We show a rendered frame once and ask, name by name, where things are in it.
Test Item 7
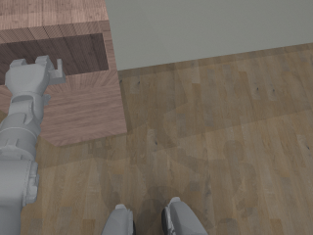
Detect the left robot hand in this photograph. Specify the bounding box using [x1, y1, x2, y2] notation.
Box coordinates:
[5, 55, 55, 106]

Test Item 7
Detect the cabinet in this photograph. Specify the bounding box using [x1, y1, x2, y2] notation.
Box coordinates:
[0, 0, 127, 147]

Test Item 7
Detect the handle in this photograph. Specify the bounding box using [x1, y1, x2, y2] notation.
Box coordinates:
[5, 59, 66, 86]

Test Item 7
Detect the drawer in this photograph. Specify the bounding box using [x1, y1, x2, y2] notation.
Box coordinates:
[0, 33, 109, 85]

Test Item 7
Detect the left robot upper arm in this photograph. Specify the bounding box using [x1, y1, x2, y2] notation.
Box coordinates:
[0, 160, 40, 235]

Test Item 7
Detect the right robot shin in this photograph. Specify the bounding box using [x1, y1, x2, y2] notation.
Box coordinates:
[166, 197, 181, 235]

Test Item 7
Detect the right robot thigh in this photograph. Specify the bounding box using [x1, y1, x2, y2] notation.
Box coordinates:
[164, 201, 208, 235]

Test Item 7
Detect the left robot forearm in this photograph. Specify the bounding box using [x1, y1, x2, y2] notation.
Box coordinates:
[0, 91, 44, 162]

